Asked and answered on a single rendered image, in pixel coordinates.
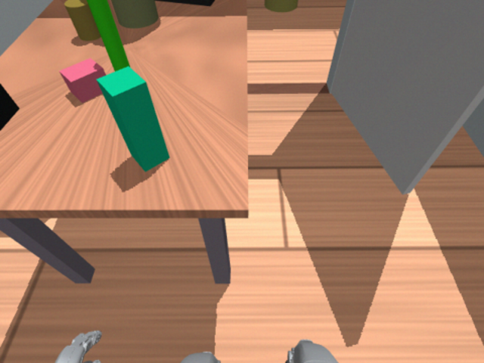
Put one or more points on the left robot hand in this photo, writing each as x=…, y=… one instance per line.
x=79, y=347

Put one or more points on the table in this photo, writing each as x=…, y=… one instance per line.
x=61, y=158

